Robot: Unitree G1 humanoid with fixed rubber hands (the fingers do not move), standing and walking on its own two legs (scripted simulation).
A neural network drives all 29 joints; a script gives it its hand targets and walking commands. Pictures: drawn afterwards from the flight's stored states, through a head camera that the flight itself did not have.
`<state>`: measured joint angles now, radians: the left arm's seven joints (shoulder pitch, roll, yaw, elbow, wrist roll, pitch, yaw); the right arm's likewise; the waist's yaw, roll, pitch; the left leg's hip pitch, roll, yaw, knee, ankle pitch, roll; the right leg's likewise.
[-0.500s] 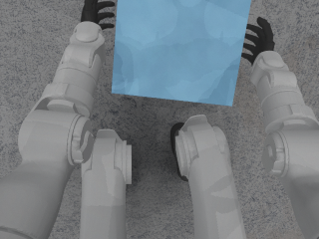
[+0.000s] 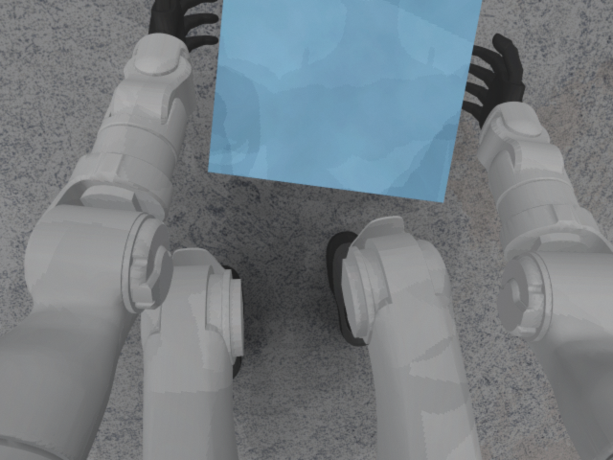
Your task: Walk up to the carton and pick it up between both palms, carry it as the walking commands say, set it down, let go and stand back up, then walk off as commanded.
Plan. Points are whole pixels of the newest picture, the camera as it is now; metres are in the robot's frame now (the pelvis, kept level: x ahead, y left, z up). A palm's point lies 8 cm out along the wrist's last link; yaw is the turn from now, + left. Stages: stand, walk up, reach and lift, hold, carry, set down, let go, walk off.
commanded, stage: set down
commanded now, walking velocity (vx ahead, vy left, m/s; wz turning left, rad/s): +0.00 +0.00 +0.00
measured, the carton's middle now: (333, 86) +0.50 -0.12 -0.27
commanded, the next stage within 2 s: none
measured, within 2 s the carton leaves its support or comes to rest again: neither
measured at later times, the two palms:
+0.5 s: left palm (170, 40) +0.54 +0.07 -0.16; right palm (499, 108) +0.43 -0.29 -0.17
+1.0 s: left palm (153, 60) +0.53 +0.10 -0.19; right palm (495, 95) +0.45 -0.30 -0.19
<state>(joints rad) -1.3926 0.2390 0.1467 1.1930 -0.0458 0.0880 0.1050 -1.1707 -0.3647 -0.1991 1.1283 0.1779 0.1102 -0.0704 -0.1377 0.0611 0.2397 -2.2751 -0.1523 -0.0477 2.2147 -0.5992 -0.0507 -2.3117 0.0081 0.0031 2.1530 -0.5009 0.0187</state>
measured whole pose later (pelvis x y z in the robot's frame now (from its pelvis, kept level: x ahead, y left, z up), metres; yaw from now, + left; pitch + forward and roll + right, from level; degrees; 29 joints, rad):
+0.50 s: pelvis -0.01 +0.00 +0.00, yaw +0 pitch +36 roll -2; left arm -1.45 0.26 0.12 1.25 -0.04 0.07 0.09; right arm -1.23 -0.38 -0.21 1.20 0.19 0.08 -0.05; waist -0.14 0.05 0.29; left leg -2.26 -0.13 -0.04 2.23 -0.58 -0.04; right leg -2.30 0.01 0.00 2.16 -0.48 0.02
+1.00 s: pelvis +0.00 +0.00 -0.01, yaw +0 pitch +37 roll +1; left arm -1.34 0.34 0.01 1.10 -0.19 0.05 0.11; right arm -1.24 -0.40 -0.24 1.16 0.20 -0.03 -0.02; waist -0.12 0.02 0.34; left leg -2.26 -0.10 -0.01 2.23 -0.61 -0.04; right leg -2.33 -0.03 -0.01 2.17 -0.48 -0.02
